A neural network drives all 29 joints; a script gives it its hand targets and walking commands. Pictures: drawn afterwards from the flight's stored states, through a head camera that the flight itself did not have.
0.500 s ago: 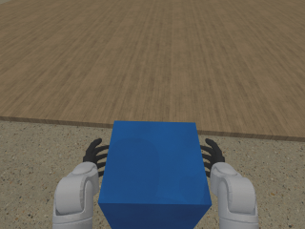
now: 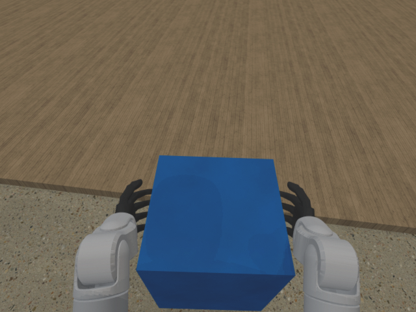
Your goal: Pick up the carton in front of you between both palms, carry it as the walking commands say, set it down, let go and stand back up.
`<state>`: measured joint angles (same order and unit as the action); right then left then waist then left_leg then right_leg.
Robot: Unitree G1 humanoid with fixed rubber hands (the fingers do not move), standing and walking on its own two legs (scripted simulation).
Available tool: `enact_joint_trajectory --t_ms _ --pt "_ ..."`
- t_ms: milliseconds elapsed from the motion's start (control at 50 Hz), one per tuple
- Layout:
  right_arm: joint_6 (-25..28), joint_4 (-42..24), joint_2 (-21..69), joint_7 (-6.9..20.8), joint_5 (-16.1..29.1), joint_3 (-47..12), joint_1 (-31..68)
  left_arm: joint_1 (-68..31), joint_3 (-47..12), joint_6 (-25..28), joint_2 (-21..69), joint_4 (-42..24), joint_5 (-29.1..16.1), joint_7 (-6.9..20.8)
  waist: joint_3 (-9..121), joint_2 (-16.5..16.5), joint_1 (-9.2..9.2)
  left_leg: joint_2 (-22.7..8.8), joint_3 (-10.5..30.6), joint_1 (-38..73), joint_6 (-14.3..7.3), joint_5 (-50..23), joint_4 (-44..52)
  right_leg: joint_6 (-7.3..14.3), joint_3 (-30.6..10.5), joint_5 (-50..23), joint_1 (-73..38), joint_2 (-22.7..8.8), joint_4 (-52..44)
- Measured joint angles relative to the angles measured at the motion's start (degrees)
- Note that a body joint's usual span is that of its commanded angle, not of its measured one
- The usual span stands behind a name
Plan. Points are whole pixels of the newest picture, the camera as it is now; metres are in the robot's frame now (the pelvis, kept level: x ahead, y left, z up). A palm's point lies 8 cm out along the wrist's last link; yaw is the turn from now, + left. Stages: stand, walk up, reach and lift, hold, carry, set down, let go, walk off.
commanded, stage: carry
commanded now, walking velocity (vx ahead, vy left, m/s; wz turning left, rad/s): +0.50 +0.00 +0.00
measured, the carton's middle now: (213, 237) +0.28 +0.01 +0.01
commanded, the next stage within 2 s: none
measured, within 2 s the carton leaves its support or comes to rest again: neither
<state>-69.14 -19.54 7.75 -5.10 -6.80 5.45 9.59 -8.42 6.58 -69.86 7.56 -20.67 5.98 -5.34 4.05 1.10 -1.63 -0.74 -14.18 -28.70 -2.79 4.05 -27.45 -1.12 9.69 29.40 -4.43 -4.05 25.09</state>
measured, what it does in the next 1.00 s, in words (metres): walks ahead: right foot, then left foot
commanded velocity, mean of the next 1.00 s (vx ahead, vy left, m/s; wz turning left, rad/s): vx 0.50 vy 0.00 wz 0.00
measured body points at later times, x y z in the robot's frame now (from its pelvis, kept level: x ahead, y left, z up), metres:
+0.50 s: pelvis +0.34 -0.01 +0.00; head +0.34 -0.01 +0.45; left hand +0.63 +0.15 +0.12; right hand +0.64 -0.16 +0.12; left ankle +0.14 +0.07 -0.71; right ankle +0.48 -0.09 -0.72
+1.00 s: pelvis +0.66 +0.00 +0.01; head +0.72 +0.00 +0.45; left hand +1.06 +0.16 +0.15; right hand +1.07 -0.15 +0.16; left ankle +0.67 +0.10 -0.72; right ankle +0.50 -0.09 -0.68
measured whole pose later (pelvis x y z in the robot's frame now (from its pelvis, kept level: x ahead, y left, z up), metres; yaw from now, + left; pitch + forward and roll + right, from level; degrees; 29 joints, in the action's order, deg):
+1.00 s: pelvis +0.66 +0.00 +0.01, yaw +0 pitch +7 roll +1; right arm -75.9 3.7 0.8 -7.3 -5.6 17.6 51.3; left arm -48.8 16.9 -77.3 -0.1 1.1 3.3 -8.5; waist -0.9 1.4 -0.7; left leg -0.3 -7.8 -24.1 -4.1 11.8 -31.4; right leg 1.9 7.4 24.6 15.1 -3.4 47.3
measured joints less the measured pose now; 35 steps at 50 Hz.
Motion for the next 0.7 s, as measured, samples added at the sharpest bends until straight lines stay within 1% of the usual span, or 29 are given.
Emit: enact_joint_trajectory --t_ms 20,40,60,80,100,120,160,220,280,340,400,460,480,500,520,540,560,580,600,620,640,700 --pt "0.67 1.18 0.01 0.03 -0.14 -0.34 0.09 0.04 0.47 0.33 -0.04 0.6 0.03 0.09 -0.24 0.77 0.61 0.38 -0.69 0.09 -2.03 0.76 -2.72 0.09 -0.43 -0.72 2.57 -1.53 8.46" --pt "1.25 2.46 0.02 0.06 -0.29 -0.48 0.23 0.0 0.91 0.68 0.0 1.48 0.1 0.18 -0.59 0.96 1.24 0.4 -0.99 0.2 -3.38 2.96 -5.13 0.32 -2.79 -1.72 6.73 -1.62 18.73" --pt "1.59 3.49 0.02 0.07 -0.38 -0.49 0.25 0.05 1.1 0.91 0.0 2.33 0.21 0.25 -1.08 0.78 1.6 0.27 -1.11 1.06 -4.06 4.92 -5.8 0.69 -5.26 -2.73 11.45 -0.84 28.41" --pt "1.75 4.19 0.01 0.08 -0.39 -0.47 0.03 0.25 1.03 1.01 -0.03 2.97 0.33 0.29 -1.57 0.45 1.93 0.18 -1.15 2.49 -4.22 6.14 -5.06 1.27 -6.69 -3.91 15.99 -0.12 35.84" --pt "1.81 4.48 -0.03 0.04 -0.32 -0.47 -0.42 0.54 0.68 1.08 -0.07 3.44 0.51 0.23 -1.99 0.1 2.26 0.16 -1.07 4.2 -3.54 6.28 -3.41 1.78 -7.19 -5.49 20.08 0.21 40.35" --pt "1.86 4.47 -0.1 0.01 -0.22 -0.43 -0.99 0.82 0.28 1.14 -0.11 3.74 0.63 0.22 -2.32 -0.17 2.56 0.25 -0.99 6.0 -3.33 6.37 -1.44 2.11 -7.16 -7.32 23.71 0.14 42.14" --pt "2.06 3.79 -0.22 -0.05 0.09 -0.26 -2.09 1.32 -0.6 1.46 -0.14 3.86 0.79 0.25 -2.86 -0.75 3.09 0.35 -0.61 9.58 -3.41 6.4 2.57 2.2 -6.49 -10.35 29.58 -0.37 40.61" --pt "2.87 2.21 -0.34 -0.09 0.61 -0.08 -3.48 2.18 -1.88 2.52 -0.16 3.18 0.96 0.3 -2.92 -1.43 3.6 0.2 0.37 14.55 -2.81 7.08 7.19 1.63 -5.45 -13.26 35.53 -1.0 33.3" --pt "3.51 0.73 -0.39 -0.08 1.1 -0.13 -4.23 3.18 -2.79 3.32 -0.21 1.66 1.15 0.31 -2.18 -1.58 3.47 0.1 1.2 19.45 -1.93 8.7 10.46 0.92 -4.38 -17.23 38.9 -1.38 24.95" --pt "3.37 -0.9 -0.39 -0.06 1.46 -0.34 -3.92 3.49 -2.91 3.13 -0.24 -0.69 1.02 0.13 -1.46 -1.38 2.89 0.14 1.72 24.44 -0.84 11.3 12.38 0.78 -2.86 -21.61 40.01 -1.38 16.95" --pt "2.36 -2.77 -0.28 -0.13 1.73 -0.21 -2.08 2.2 -2.07 1.89 -0.19 -3.4 0.16 -0.44 -1.11 -1.14 2.22 0.26 2.04 29.3 0.48 14.96 12.88 1.68 -0.85 -25.2 39.4 -0.75 10.71" --pt "0.63 -4.35 0.06 -0.49 1.83 0.86 1.8 -1.72 -0.14 0.14 -0.08 -4.98 -0.9 -0.88 -1.21 -1.37 2.14 0.02 2.79 33.34 2.05 19.99 10.85 3.45 1.1 -26.75 36.78 0.64 6.27" --pt "-0.07 -4.64 -0.07 -0.7 1.85 1.4 3.57 -3.85 0.4 -0.43 -0.34 -4.74 -1.24 -0.95 -1.37 -1.64 2.05 -0.47 2.99 33.98 2.6 22.45 8.17 4.01 1.85 -26.16 35.0 1.48 4.76" --pt "-0.77 -4.58 -0.6 -1.18 1.85 1.81 5.63 -6.5 0.59 -0.92 -0.69 -3.79 -1.49 -1.34 -1.56 -1.96 1.79 -1.3 2.98 33.58 2.93 25.31 3.16 5.27 2.37 -25.79 33.16 2.29 3.97" --pt "-1.34 -3.62 -1.86 -1.35 2.18 2.41 8.19 -9.42 0.89 -0.91 -0.96 -1.94 -1.64 -1.54 -2.02 -3.11 1.1 -3.02 3.3 31.1 2.78 25.93 -4.93 6.85 2.88 -24.52 33.28 2.92 6.78" --pt "-1.98 -2.17 -3.32 -1.47 2.71 3.06 10.9 -12.63 1.14 -1.15 -1.4 0.24 -1.81 -1.85 -2.6 -3.53 0.25 -3.2 5.72 26.77 2.39 24.89 -15.47 7.56 3.06 -22.19 33.62 3.1 9.49" --pt "-2.69 -0.38 -4.68 -1.55 3.25 3.65 13.7 -15.72 1.41 -1.67 -1.99 2.4 -2.08 -2.24 -3.35 -3.48 -0.29 -2.37 8.54 21.65 1.74 24.33 -26.16 7.78 3.06 -20.22 33.36 3.1 10.67" --pt "-3.54 1.51 -5.77 -1.66 3.76 4.23 16.45 -18.47 1.66 -2.38 -2.7 4.38 -2.43 -2.63 -4.1 -3.27 -0.69 -1.48 10.51 16.66 0.86 23.46 -34.99 7.69 3.0 -18.98 32.57 3.16 10.56" --pt "-4.44 3.37 -6.5 -1.87 4.13 4.7 19.09 -20.78 1.86 -3.14 -3.48 6.1 -2.77 -3.08 -4.74 -3.01 -1.03 -0.93 11.59 12.07 0.04 22.11 -41.02 7.16 2.86 -18.66 31.52 3.26 9.65" --pt "-5.25 5.22 -6.93 -2.02 4.31 5.22 21.59 -22.75 2.26 -3.86 -4.24 7.57 -3.22 -3.31 -5.25 -2.84 -1.27 -0.83 12.18 7.91 -0.55 20.45 -44.28 7.0 2.75 -18.47 30.4 3.49 8.45" --pt "-5.94 6.98 -7.17 -2.13 4.3 5.74 23.92 -24.52 2.75 -4.5 -4.91 8.92 -3.65 -3.49 -5.68 -2.69 -1.43 -1.02 12.51 4.22 -0.88 18.89 -45.34 7.07 2.64 -18.21 29.21 3.73 7.13" --pt "-7.3 11.29 -7.68 -2.29 3.83 7.04 29.95 -29.47 4.41 -5.87 -6.42 12.33 -4.56 -3.75 -6.64 -2.15 -1.75 -2.05 12.76 -4.48 -0.89 16.38 -42.31 7.2 2.07 -17.14 25.76 4.15 3.82"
